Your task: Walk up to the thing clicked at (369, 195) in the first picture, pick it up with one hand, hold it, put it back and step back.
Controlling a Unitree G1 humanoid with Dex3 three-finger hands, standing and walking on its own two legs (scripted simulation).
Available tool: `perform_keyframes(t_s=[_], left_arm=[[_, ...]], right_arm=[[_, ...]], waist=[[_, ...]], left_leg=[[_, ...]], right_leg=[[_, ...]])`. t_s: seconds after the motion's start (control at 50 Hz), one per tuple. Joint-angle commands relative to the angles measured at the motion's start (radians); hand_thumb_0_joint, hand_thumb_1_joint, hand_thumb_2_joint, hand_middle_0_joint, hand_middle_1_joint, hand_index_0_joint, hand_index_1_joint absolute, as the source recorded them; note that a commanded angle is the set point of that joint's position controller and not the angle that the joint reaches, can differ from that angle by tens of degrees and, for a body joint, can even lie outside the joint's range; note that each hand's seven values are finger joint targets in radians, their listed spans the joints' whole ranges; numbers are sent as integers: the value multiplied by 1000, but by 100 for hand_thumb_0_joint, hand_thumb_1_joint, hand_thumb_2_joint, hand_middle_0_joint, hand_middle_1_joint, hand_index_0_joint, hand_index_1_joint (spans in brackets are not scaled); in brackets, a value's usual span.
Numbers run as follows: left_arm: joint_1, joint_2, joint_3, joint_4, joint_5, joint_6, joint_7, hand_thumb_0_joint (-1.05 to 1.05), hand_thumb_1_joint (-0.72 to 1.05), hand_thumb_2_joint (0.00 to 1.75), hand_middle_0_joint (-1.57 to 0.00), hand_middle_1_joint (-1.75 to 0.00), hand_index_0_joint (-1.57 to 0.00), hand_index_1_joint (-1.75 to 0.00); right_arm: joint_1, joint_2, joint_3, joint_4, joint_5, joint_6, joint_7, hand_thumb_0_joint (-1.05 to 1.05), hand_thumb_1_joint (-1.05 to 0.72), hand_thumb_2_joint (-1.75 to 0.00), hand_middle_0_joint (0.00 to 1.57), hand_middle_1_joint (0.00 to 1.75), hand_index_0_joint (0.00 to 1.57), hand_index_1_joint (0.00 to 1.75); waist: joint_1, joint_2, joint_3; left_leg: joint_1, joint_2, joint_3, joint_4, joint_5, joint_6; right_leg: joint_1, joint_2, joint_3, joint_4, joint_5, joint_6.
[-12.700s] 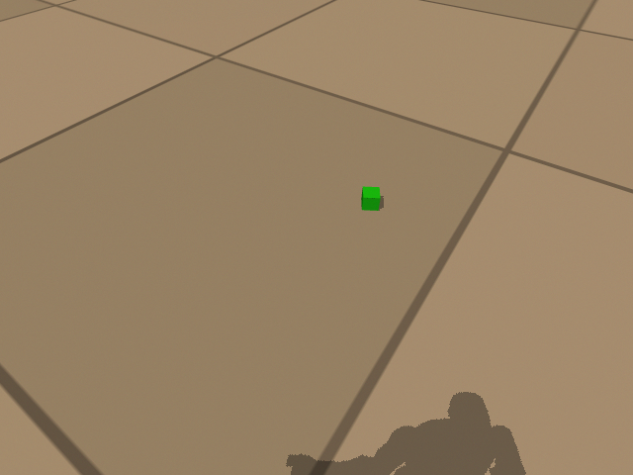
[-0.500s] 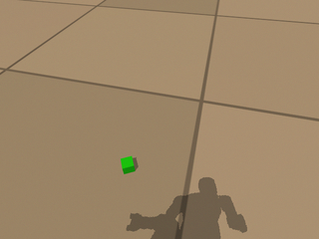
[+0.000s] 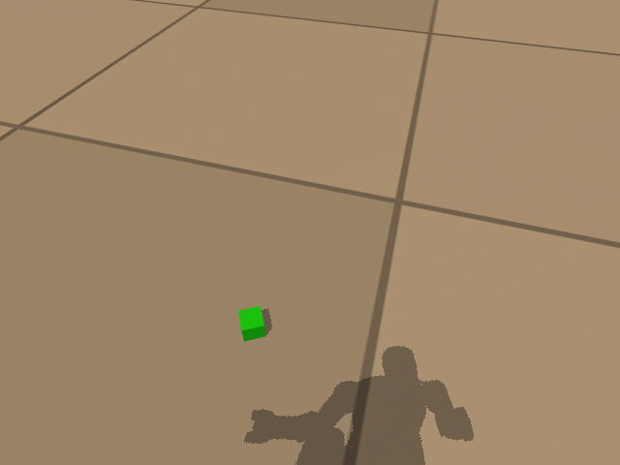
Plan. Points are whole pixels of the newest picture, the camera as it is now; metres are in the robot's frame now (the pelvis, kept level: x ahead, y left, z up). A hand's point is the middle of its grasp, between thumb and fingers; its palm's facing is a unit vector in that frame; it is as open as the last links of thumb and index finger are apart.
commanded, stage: walk up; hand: left
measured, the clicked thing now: (252, 323) +0.71 +0.23 -0.73
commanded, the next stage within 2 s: stand in 0.02 s
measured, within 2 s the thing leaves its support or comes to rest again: neither
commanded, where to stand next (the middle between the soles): +0.33 -0.01 m, yaw -1 degrees
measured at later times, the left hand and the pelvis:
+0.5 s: hand out of the picture +0.05 +0.25 -0.15, palm faces -0.03 -0.94 -0.34, open 7.4 cm; pelvis -0.02 +0.00 +0.01, yaw -1 degrees
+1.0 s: hand out of the picture +0.04 +0.25 -0.15, palm faces -0.05 -0.94 -0.34, open 7.4 cm; pelvis -0.02 +0.00 +0.01, yaw -1 degrees
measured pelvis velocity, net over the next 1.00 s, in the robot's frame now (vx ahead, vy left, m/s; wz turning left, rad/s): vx -0.02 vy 0.00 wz -0.02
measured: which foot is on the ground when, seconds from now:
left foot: down 0.00-1.00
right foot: down 0.00-1.00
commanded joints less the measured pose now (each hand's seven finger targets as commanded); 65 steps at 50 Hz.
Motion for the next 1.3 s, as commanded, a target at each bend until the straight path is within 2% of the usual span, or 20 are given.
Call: perform_keyframes(t_s=[0.0,0.14,0.26,0.4,0.48,0.6,0.72,0.92,0.98,1.0,1.02,1.04,1.06,1.08,1.1,1.12,1.18,1.24,1.26,1.28], left_arm=[[-50,182,20,-37,-4,-21,7,0,90,90,-20,-30,-20,-30],[-49,196,15,-3,-2,-18,8,0,90,90,-20,-30,-20,-30],[-46,195,8,20,2,-19,5,0,90,90,-20,-30,-20,-30],[-45,198,6,28,3,-22,2,0,90,90,-20,-30,-20,-30],[-29,194,3,32,4,-19,0,0,90,90,-20,-30,-20,-30],[-18,200,5,31,3,-19,-2,0,90,90,-20,-30,-20,-30],[-13,200,5,26,4,-15,-5,0,90,90,-20,-30,-20,-30],[-5,205,0,17,0,-19,-1,0,90,90,-20,-30,-20,-30],[-1,200,0,19,-2,-16,-1,0,90,90,-20,-30,-20,-30],[67,262,53,-27,16,-25,-20,0,90,90,-20,-30,-20,-30],[100,265,63,-13,26,-25,-26,0,90,90,-20,-30,-20,-30],[123,266,73,-19,30,-27,-29,0,90,90,-20,-30,-20,-30],[154,271,80,-30,31,-29,-29,0,90,90,-20,-30,-20,-30],[191,296,93,-30,33,-35,-24,0,90,90,-20,-30,-20,-30],[209,313,105,-46,33,-43,-20,0,90,90,-20,-30,-20,-30],[188,316,108,-69,34,-47,-22,0,90,90,-20,-30,-20,-30],[67,315,107,-140,40,-47,-32,0,90,90,-20,-30,-20,-30],[39,237,74,-187,24,-32,-45,0,90,90,-20,-30,-20,-30],[94,166,54,-199,17,-30,-49,0,90,90,-20,-30,-20,-30],[141,152,51,-198,14,-26,-43,0,90,90,-20,-30,-20,-30]], right_arm=[[-81,-216,-35,-61,4,-29,-19,0,-90,-90,20,30,20,30],[-70,-214,-25,-27,10,-27,-23,0,-90,-90,20,30,20,30],[-79,-212,-17,-2,8,-25,-19,0,-90,-90,20,30,20,30],[-67,-212,-16,17,5,-28,-16,0,-90,-90,20,30,20,30],[-59,-218,-18,24,4,-23,-12,0,-90,-90,20,30,20,30],[-41,-222,-16,31,3,-28,-13,0,-90,-90,20,30,20,30],[-12,-224,-13,37,2,-25,-14,0,-90,-90,20,30,20,30],[-3,-220,-5,37,5,-27,-15,0,-90,-90,20,30,20,30],[-1,-222,-3,39,5,-25,-16,0,-90,-90,20,30,20,30],[63,-292,-55,-6,-6,-35,4,0,-90,-90,20,30,20,30],[66,-296,-62,-11,-15,-35,12,0,-90,-90,20,30,20,30],[25,-285,-65,-38,-19,-33,17,0,-90,-90,20,30,20,30],[-29,-255,-62,-73,-22,-33,21,0,-90,-90,20,30,20,30],[-62,-221,-62,-95,-23,-37,22,0,-90,-90,20,30,20,30],[-79,-224,-65,-111,-29,-41,19,0,-90,-90,20,30,20,30],[-41,-239,-72,-114,-26,-47,21,0,-90,-90,20,30,20,30],[52,-231,-82,-126,-15,-56,41,0,-90,-90,20,30,20,30],[260,-245,-120,-71,-29,-71,29,0,-90,-90,20,30,20,30],[364,-320,-150,-62,-41,-75,16,0,-90,-90,20,30,20,30],[363,-414,-158,-94,-46,-81,12,0,-90,-90,20,30,20,30]], waist=[[-8,33,-107],[-12,20,-147],[-13,17,-95],[-15,6,-98],[-13,14,-63],[-11,15,-69],[-20,26,-57],[-22,3,-100],[-21,5,-88],[-16,-3,-189],[-2,8,-131],[23,-3,-47],[52,-46,43],[74,-140,80],[90,-154,112],[62,-114,88],[-4,-162,36],[-117,-20,-37],[-152,235,-90],[-137,324,-95]], left_leg=[[84,131,-97,-119,404,39],[137,140,-80,-171,427,20],[88,132,-82,-235,241,11],[96,134,-80,-239,230,9],[62,127,-87,-260,114,9],[63,131,-92,-263,138,9],[21,131,-100,-276,49,10],[75,134,-84,-227,230,12],[64,131,-79,-226,198,14],[72,84,-81,-166,-248,74],[-31,96,-111,-156,-402,86],[-152,88,-115,-122,-421,85],[-288,61,-69,-43,-332,67],[-424,18,36,90,-167,30],[-500,53,18,213,-159,13],[-472,78,-3,252,-173,15],[-242,117,6,119,-168,23],[231,13,95,-96,69,12],[362,141,-120,-209,-130,55],[325,375,-577,-358,-351,143]], right_leg=[[2,-106,103,-106,335,-44],[71,-104,90,-153,347,-27],[49,-106,100,-206,204,-22],[33,-115,111,-219,185,-27],[-7,-108,112,-237,86,-27],[-8,-109,116,-224,104,-30],[-10,-105,118,-215,68,-36],[0,-112,122,-205,184,-33],[0,-112,124,-212,168,-32],[48,-61,103,-145,-221,-76],[27,-77,143,-128,-365,-98],[13,-100,193,-138,-425,-117],[46,-144,256,-189,-422,-144],[168,-231,355,-289,-373,-194],[186,-327,435,-330,-184,-239],[182,-350,438,-320,-80,-273],[34,-278,271,-285,-110,-230],[-252,-114,45,64,112,-137],[-401,1,-38,391,7,-87],[-545,116,70,566,-260,-66]])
